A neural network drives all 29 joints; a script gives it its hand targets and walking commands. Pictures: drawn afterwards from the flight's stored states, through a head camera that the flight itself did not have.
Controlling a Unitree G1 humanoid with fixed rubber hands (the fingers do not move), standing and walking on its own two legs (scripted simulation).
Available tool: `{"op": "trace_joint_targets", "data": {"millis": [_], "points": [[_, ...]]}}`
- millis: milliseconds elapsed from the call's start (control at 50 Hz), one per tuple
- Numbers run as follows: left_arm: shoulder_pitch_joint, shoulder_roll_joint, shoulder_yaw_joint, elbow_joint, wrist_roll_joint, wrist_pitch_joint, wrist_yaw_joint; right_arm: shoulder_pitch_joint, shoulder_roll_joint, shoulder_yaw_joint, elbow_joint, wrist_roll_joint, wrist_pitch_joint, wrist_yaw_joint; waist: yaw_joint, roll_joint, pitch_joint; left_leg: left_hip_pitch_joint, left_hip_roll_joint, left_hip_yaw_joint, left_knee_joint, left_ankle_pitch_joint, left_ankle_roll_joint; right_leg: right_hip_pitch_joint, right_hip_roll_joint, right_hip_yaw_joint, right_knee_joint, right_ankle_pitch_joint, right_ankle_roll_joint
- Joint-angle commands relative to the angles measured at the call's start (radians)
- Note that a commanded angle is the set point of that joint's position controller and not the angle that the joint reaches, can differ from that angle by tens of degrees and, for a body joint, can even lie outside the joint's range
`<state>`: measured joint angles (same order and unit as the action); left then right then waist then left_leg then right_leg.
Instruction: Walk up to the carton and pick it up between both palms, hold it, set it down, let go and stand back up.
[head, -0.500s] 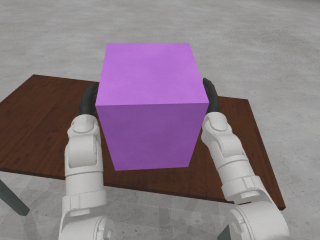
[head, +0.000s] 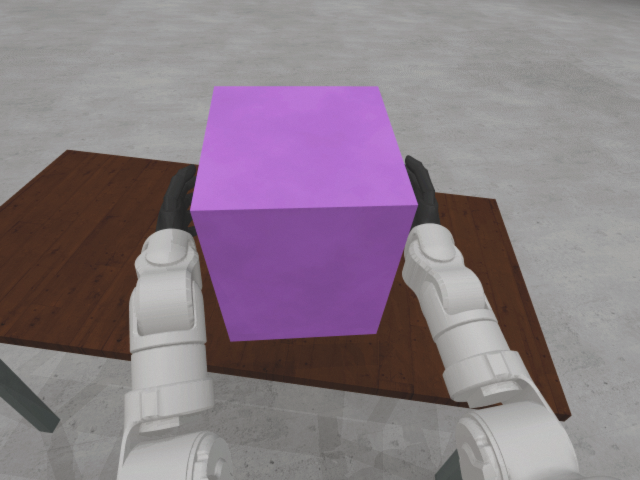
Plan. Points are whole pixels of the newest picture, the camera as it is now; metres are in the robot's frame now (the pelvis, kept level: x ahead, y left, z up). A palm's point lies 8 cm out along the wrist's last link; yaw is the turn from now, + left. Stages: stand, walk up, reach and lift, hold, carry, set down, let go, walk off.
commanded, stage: hold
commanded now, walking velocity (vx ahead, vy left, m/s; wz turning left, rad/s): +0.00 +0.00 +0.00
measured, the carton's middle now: (301, 219) +0.39 +0.00 +0.15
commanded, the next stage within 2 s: set down in 0.30 s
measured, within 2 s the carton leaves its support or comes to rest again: neither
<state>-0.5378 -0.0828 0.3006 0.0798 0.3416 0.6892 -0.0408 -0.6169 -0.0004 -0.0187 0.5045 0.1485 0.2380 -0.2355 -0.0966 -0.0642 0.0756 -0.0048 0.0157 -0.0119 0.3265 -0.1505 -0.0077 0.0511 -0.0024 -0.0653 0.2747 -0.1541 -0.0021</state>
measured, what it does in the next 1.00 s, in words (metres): stands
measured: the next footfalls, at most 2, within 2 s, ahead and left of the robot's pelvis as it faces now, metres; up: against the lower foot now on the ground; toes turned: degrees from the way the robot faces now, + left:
none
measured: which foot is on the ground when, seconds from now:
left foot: down 0.00-1.00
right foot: down 0.00-1.00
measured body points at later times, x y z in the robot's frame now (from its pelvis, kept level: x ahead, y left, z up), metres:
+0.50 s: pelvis +0.00 +0.00 +0.00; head -0.04 +0.03 +0.45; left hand +0.37 +0.15 +0.17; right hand +0.37 -0.15 +0.18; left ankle +0.03 +0.12 -0.75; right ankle +0.01 -0.11 -0.75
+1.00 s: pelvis +0.02 +0.00 +0.00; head +0.01 +0.03 +0.45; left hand +0.40 +0.13 +0.12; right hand +0.39 -0.16 +0.13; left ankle +0.03 +0.12 -0.75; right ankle +0.01 -0.11 -0.75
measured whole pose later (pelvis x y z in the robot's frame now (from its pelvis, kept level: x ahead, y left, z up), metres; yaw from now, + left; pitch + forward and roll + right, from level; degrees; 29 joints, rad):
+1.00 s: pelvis +0.02 +0.00 +0.00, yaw +0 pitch -6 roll -1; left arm -0.48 -0.10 0.26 0.30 0.32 0.36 0.00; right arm -0.53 0.02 -0.10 0.65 0.04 -0.10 -0.18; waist -0.08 -0.07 0.07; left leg -0.04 0.02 -0.01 0.32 -0.17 -0.01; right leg 0.03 0.00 -0.08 0.25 -0.17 0.00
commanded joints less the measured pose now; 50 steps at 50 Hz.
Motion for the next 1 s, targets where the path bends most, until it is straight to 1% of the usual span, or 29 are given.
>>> {"op": "trace_joint_targets", "data": {"millis": [0,280,360,440,500,560,620,660,740,800,880,980], "points": [[-0.695,-0.483,-0.535,-0.121,-0.143,-0.076,-0.129,-0.725,0.555,0.374,-0.31,0.05,-0.062,0.117,-0.009,0.075,-0.407,0.133,-0.049,0.043,-0.014,0.205,-0.011,0.044,0.047,-0.041,-0.019,0.197,0.049],[-0.693,-0.485,-0.536,-0.122,-0.142,-0.075,-0.127,-0.727,0.551,0.372,-0.308,0.049,-0.066,0.119,-0.008,0.079,-0.409,0.14,-0.047,0.043,-0.012,0.214,-0.013,0.04,0.049,-0.043,-0.019,0.191,0.047],[-0.691,-0.488,-0.539,-0.117,-0.144,-0.087,-0.129,-0.738,0.552,0.368,-0.325,0.042,-0.084,0.121,-0.006,0.08,-0.42,0.143,-0.048,0.043,-0.009,0.21,-0.012,0.041,0.048,-0.047,-0.017,0.199,0.049],[-0.657,-0.487,-0.514,-0.058,-0.124,-0.126,-0.14,-0.736,0.536,0.325,-0.311,-0.007,-0.144,0.134,0.002,0.075,-0.399,0.137,-0.046,0.053,-0.026,0.149,-0.003,0.035,0.042,-0.06,-0.021,0.173,0.05],[-0.608,-0.479,-0.464,0.031,-0.091,-0.177,-0.157,-0.707,0.507,0.259,-0.258,-0.079,-0.222,0.155,0.013,0.065,-0.352,0.107,-0.041,0.069,-0.058,0.064,0.008,0.034,0.032,-0.072,-0.031,0.126,0.047],[-0.571,-0.475,-0.435,0.088,-0.074,-0.224,-0.167,-0.669,0.493,0.212,-0.207,-0.14,-0.292,0.17,0.02,0.061,-0.319,0.067,-0.038,0.084,-0.079,0.02,0.011,0.042,0.023,-0.079,-0.036,0.1,0.044],[-0.559,-0.479,-0.435,0.109,-0.068,-0.265,-0.164,-0.649,0.481,0.2,-0.176,-0.173,-0.348,0.176,0.024,0.057,-0.325,0.065,-0.034,0.089,-0.074,0.055,0.005,0.057,0.023,-0.086,-0.034,0.127,0.04],[-0.565,-0.486,-0.455,0.108,-0.073,-0.292,-0.156,-0.646,0.479,0.209,-0.168,-0.177,-0.378,0.176,0.021,0.055,-0.354,0.079,-0.032,0.088,-0.059,0.111,-0.003,0.067,0.026,-0.089,-0.028,0.171,0.039],[-0.594,-0.513,-0.519,0.085,-0.094,-0.35,-0.126,-0.656,0.487,0.25,-0.18,-0.162,-0.423,0.176,0.013,0.061,-0.439,0.123,-0.028,0.073,-0.019,0.245,-0.023,0.08,0.034,-0.087,-0.011,0.283,0.036],[-0.616,-0.522,-0.554,0.066,-0.105,-0.383,-0.102,-0.644,0.495,0.272,-0.173,-0.152,-0.433,0.173,0.01,0.071,-0.477,0.142,-0.026,0.06,-0.001,0.3,-0.031,0.082,0.034,-0.08,-0.003,0.334,0.035],[-0.61,-0.525,-0.565,0.064,-0.11,-0.4,-0.086,-0.62,0.504,0.288,-0.161,-0.139,-0.429,0.169,0.013,0.076,-0.491,0.133,-0.028,0.048,0.007,0.327,-0.034,0.091,0.031,-0.069,0.004,0.383,0.039],[-0.571,-0.515,-0.535,0.089,-0.097,-0.4,-0.087,-0.584,0.502,0.287,-0.126,-0.133,-0.419,0.164,0.019,0.068,-0.466,0.103,-0.032,0.045,0.001,0.32,-0.029,0.112,0.028,-0.06,0.009,0.427,0.046]]}}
